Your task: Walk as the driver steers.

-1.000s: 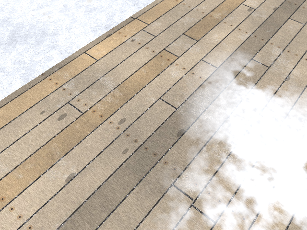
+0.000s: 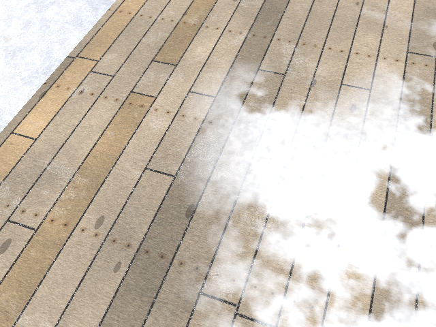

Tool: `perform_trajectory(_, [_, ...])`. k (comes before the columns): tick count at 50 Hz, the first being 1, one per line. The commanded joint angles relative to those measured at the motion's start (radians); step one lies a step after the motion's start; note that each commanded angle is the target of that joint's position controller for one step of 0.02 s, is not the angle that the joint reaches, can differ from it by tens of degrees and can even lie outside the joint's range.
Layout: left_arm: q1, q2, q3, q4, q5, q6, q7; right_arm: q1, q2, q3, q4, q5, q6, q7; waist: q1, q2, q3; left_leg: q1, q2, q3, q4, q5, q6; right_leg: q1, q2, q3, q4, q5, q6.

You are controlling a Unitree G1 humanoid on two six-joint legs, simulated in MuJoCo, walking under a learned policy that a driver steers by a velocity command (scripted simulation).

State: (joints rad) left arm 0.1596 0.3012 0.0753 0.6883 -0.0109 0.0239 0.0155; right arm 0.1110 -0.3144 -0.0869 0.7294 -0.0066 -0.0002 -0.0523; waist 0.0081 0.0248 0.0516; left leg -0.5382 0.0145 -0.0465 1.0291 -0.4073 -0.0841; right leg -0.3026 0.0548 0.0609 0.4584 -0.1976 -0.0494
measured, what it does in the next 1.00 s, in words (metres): walks ahead: left foot, then right foot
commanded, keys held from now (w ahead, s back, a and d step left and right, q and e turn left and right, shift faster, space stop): e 0.14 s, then w+e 0.20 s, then w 0.40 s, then w+q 0.26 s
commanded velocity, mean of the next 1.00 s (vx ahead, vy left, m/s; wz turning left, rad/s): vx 0.31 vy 0.00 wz -0.27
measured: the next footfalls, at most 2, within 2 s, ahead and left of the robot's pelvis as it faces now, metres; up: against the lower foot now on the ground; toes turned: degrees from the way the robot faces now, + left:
left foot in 0.22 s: +0.08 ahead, +0.14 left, +0.00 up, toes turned -13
right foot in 0.66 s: +0.17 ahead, -0.19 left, +0.00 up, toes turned -19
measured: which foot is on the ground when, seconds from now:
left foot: up 0.00-0.20, down 0.22-0.66, up 0.68-1.00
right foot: down 0.00-0.24, up 0.26-0.64, down 0.66-1.00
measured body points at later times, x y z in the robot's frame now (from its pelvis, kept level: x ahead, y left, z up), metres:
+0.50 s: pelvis +0.06 +0.01 +0.00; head +0.08 +0.02 +0.45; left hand +0.30 +0.22 -0.09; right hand +0.03 -0.28 -0.10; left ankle +0.04 +0.15 -0.74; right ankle +0.09 -0.16 -0.68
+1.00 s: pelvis +0.25 -0.13 +0.00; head +0.28 -0.14 +0.45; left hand +0.36 +0.14 -0.11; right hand +0.37 -0.42 -0.10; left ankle +0.48 -0.02 -0.68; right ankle +0.13 -0.18 -0.74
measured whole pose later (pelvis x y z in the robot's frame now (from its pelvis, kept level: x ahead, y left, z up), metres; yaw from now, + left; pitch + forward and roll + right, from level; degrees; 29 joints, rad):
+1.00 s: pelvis +0.25 -0.13 +0.00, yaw -13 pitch +2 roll -1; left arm 0.37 0.27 0.05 0.79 0.01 -0.09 -0.01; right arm 0.16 -0.29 -0.05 0.71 0.02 -0.06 0.03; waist 0.06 0.05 0.01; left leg -0.73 0.08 -0.05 0.75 0.08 0.00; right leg 0.04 0.06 -0.11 0.20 -0.27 -0.05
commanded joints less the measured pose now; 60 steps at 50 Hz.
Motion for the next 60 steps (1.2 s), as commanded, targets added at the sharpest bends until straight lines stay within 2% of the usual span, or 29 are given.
perform_trajectory(1, [-0.027, 0.18, 0.05, -0.077, -0.006, -0.007, 0.016, 0.0, -0.057, -0.011, -0.065, -0.001, -0.016, 0.004, -0.003, -0.129, -0.162, -0.003, -0.011, -0.03, -0.141, 0.057, -0.011, 0.165, -0.233, 0.261, -0.095, 0.339, -0.192])
perform_trajectory(7, [-0.044, 0.188, 0.053, -0.098, -0.004, 0.008, 0.005, -0.004, -0.078, -0.018, -0.087, 0.014, -0.028, 0.026, 0.011, -0.185, -0.128, 0.126, -0.051, -0.038, -0.348, 0.044, 0.012, 0.093, -0.215, 0.395, -0.092, 0.157, -0.175])
perform_trajectory(10, [-0.062, 0.168, 0.043, -0.109, -0.019, 0.015, 0.007, 0.068, -0.072, -0.025, -0.076, 0.025, -0.046, 0.041, -0.039, -0.172, -0.138, 0.315, -0.056, -0.006, -0.6, 0.163, 0.057, 0.01, -0.151, 0.426, -0.076, -0.196, -0.128])
perform_trajectory(11, [-0.046, 0.136, 0.032, -0.11, -0.018, 0.012, 0.01, 0.107, -0.098, -0.035, -0.07, 0.021, -0.049, 0.037, -0.052, -0.127, -0.137, 0.448, 0.017, -0.054, -0.656, 0.153, 0.094, -0.103, -0.102, 0.391, -0.015, -0.341, -0.083])
perform_trajectory(12, [-0.026, 0.07, 0.013, -0.119, -0.014, 0.007, 0.008, 0.174, -0.166, -0.048, -0.069, -0.001, -0.048, 0.028, -0.054, 0.064, -0.164, 0.586, 0.227, -0.285, -0.723, -0.044, 0.186, -0.284, 0.002, 0.236, 0.237, -0.46, -0.016])
perform_trajectory(13, [-0.054, 0.103, 0.024, -0.161, -0.019, -0.012, 0.005, 0.201, -0.22, -0.061, -0.055, -0.035, -0.056, 0.041, -0.05, 0.239, -0.083, 0.506, 0.377, -0.586, -0.84, -0.233, 0.311, -0.457, 0.059, 0.113, 0.45, -0.416, 0.003])
perform_trajectory(14, [-0.056, 0.164, 0.041, -0.156, -0.012, -0.023, 0.003, 0.132, -0.171, -0.047, -0.083, -0.03, -0.07, 0.04, -0.027, 0.18, -0.024, 0.457, 0.382, -0.569, -0.851, -0.296, 0.328, -0.492, -0.026, 0.125, 0.575, -0.327, 0.016])
perform_trajectory(15, [-0.027, 0.185, 0.051, -0.131, -0.009, -0.024, -0.003, 0.089, -0.127, -0.035, -0.093, -0.008, -0.074, 0.03, -0.009, 0.154, -0.006, 0.453, 0.327, -0.466, -0.849, -0.267, 0.288, -0.502, -0.041, 0.106, 0.619, -0.251, 0.033])
perform_trajectory(17, [-0.008, 0.157, 0.049, -0.112, -0.003, -0.022, -0.011, 0.083, -0.102, -0.024, -0.099, 0.01, -0.072, 0.015, -0.019, 0.12, -0.008, 0.479, 0.269, -0.32, -0.846, -0.146, 0.24, -0.524, -0.065, 0.066, 0.688, -0.148, 0.071])
perform_trajectory(21, [-0.056, 0.066, 0.018, -0.128, -0.009, -0.045, -0.027, 0.196, -0.1, -0.019, -0.067, -0.003, -0.088, 0.023, -0.067, 0.095, -0.003, 0.472, 0.231, -0.167, -0.886, 0.001, 0.257, -0.493, -0.078, 0.029, 0.598, -0.021, 0.089])
perform_trajectory(26, [-0.133, 0.028, -0.004, -0.144, -0.004, -0.069, -0.046, 0.212, -0.149, -0.031, -0.043, 0.021, -0.085, 0.041, -0.087, 0.11, 0.003, 0.4, 0.215, -0.042, -0.894, 0.142, 0.254, -0.278, -0.087, -0.083, 0.285, 0.011, 0.082])
perform_trajectory(27, [-0.128, 0.03, -0.006, -0.148, -0.012, -0.072, -0.049, 0.222, -0.169, -0.037, -0.036, 0.027, -0.084, 0.046, -0.082, 0.144, 0.009, 0.374, 0.238, -0.049, -0.88, 0.141, 0.261, -0.228, -0.095, -0.083, 0.246, -0.019, 0.072])
perform_trajectory(29, [-0.119, 0.058, 0.0, -0.149, -0.018, -0.075, -0.057, 0.236, -0.167, -0.036, -0.022, 0.042, -0.079, 0.054, -0.073, 0.134, 0.024, 0.394, 0.263, -0.052, -0.859, 0.139, 0.259, -0.183, -0.089, -0.095, 0.17, -0.061, 0.04])
perform_trajectory(31, [-0.01, 0.083, 0.016, -0.116, -0.017, -0.078, -0.055, 0.224, -0.17, -0.033, -0.011, 0.049, -0.068, 0.057, 0.004, 0.092, -0.008, 0.36, 0.26, -0.024, -0.759, 0.26, 0.234, 0.009, -0.048, -0.134, 0.05, 0.002, 0.0])
perform_trajectory(32, [0.119, 0.125, 0.041, -0.077, -0.017, -0.077, -0.045, 0.236, -0.138, -0.019, -0.001, 0.042, -0.07, 0.058, 0.065, 0.057, -0.083, 0.306, 0.216, 0.028, -0.591, 0.41, 0.205, 0.207, -0.032, -0.126, 0.032, 0.016, -0.028])
perform_trajectory(33, [0.282, 0.189, 0.063, -0.052, -0.008, -0.073, -0.031, 0.226, -0.071, 0.008, -0.021, 0.022, -0.075, 0.058, 0.139, -0.068, -0.214, 0.159, 0.146, 0.113, -0.27, 0.304, 0.142, 0.445, -0.19, 0.071, 0.004, -0.05, -0.08])
perform_trajectory(34, [0.324, 0.306, 0.075, -0.054, 0.007, -0.076, -0.028, 0.258, 0.016, 0.036, -0.082, 0.014, -0.098, 0.055, 0.093, -0.361, -0.291, -0.199, -0.015, 0.097, 0.091, -0.138, 0.08, 0.636, -0.433, 0.592, -0.145, -0.242, -0.249])
perform_trajectory(35, [0.318, 0.217, 0.053, -0.051, 0.0, -0.091, -0.036, 0.206, -0.097, 0.009, -0.075, 0.039, -0.116, 0.051, 0.128, -0.225, -0.264, -0.299, 0.012, -0.031, 0.24, -0.142, 0.084, 0.582, -0.443, 0.677, -0.213, -0.341, -0.278])
perform_trajectory(36, [0.264, 0.164, 0.032, -0.048, 0.0, -0.098, -0.038, 0.163, -0.127, -0.001, -0.088, 0.055, -0.122, 0.057, 0.098, -0.208, -0.16, -0.352, 0.063, -0.026, 0.257, -0.055, 0.11, 0.508, -0.413, 0.535, -0.207, -0.312, -0.243])
perform_trajectory(38, [0.172, 0.097, 0.009, -0.055, 0.008, -0.1, -0.042, 0.131, -0.102, 0.004, -0.071, 0.023, -0.119, 0.059, 0.054, -0.117, -0.069, -0.28, 0.124, -0.017, 0.162, 0.099, 0.117, 0.337, -0.322, 0.317, -0.221, -0.076, -0.189])
perform_trajectory(39, [0.137, 0.089, 0.006, -0.056, 0.018, -0.101, -0.04, 0.155, -0.085, 0.005, -0.069, 0.023, -0.109, 0.064, 0.019, -0.133, -0.061, -0.235, 0.14, -0.02, 0.137, 0.157, 0.111, 0.273, -0.304, 0.273, -0.26, -0.051, -0.185])
perform_trajectory(44, [0.146, 0.095, 0.013, -0.001, 0.023, -0.135, -0.029, 0.124, -0.039, 0.017, -0.059, 0.026, -0.066, 0.065, 0.004, -0.075, -0.009, -0.238, 0.107, -0.054, 0.001, 0.329, 0.072, 0.212, -0.275, 0.048, -0.324, 0.238, -0.161])
perform_trajectory(47, [0.132, 0.104, 0.011, 0.017, 0.02, -0.136, -0.019, 0.04, -0.027, 0.025, -0.081, 0.027, -0.075, 0.077, 0.023, -0.083, 0.021, -0.173, 0.067, -0.018, -0.228, 0.5, 0.077, 0.186, -0.235, -0.087, -0.342, 0.282, -0.116])
perform_trajectory(52, [0.224, 0.132, 0.016, 0.08, 0.006, -0.119, -0.006, -0.13, 0.003, 0.045, -0.148, 0.032, -0.086, 0.117, 0.087, -0.048, 0.067, -0.186, 0.041, 0.05, -0.43, 0.534, 0.122, 0.331, -0.285, -0.144, -0.323, 0.373, -0.088])
perform_trajectory(55, [0.222, 0.163, 0.022, 0.088, 0.007, -0.091, 0.006, -0.134, -0.024, 0.033, -0.177, 0.03, -0.087, 0.136, 0.054, -0.088, 0.011, -0.128, -0.022, 0.122, -0.458, 0.399, 0.169, 0.447, -0.301, -0.184, -0.179, 0.778, -0.064])
perform_trajectory(57, [0.217, 0.191, 0.028, 0.079, 0.011, -0.071, 0.022, -0.016, -0.077, 0.006, -0.163, 0.029, -0.075, 0.133, -0.021, -0.139, -0.093, 0.032, -0.091, 0.169, -0.438, 0.284, 0.212, 0.485, -0.298, -0.206, 0.04, 1.108, -0.047])
perform_trajectory(58, [0.199, 0.197, 0.028, 0.07, 0.01, -0.064, 0.028, 0.129, -0.125, -0.019, -0.137, 0.032, -0.071, 0.122, -0.105, -0.131, -0.171, 0.252, -0.114, 0.157, -0.485, 0.318, 0.25, 0.397, -0.28, -0.223, 0.239, 1.104, -0.027])
perform_trajectory(59, [0.195, 0.183, 0.018, 0.045, 0.018, -0.072, 0.034, 0.289, -0.187, -0.043, -0.112, 0.031, -0.06, 0.102, -0.183, -0.058, -0.272, 0.583, -0.007, -0.022, -0.497, 0.337, 0.307, 0.152, -0.247, -0.218, 0.524, 0.816, 0.0])
perform_trajectory(60, [0.314, 0.025, -0.035, -0.01, 0.035, -0.102, 0.01, 0.291, -0.286, -0.061, -0.124, 0.027, -0.067, 0.099, -0.071, 0.236, -0.409, 0.977, 0.301, -0.648, -0.549, 0.219, 0.548, -0.328, -0.008, -0.139, 0.958, -0.216, 0.08])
